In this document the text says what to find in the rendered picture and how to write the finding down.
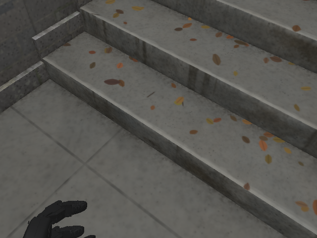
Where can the left robot hand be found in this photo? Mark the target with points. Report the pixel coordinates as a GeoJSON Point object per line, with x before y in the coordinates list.
{"type": "Point", "coordinates": [42, 225]}

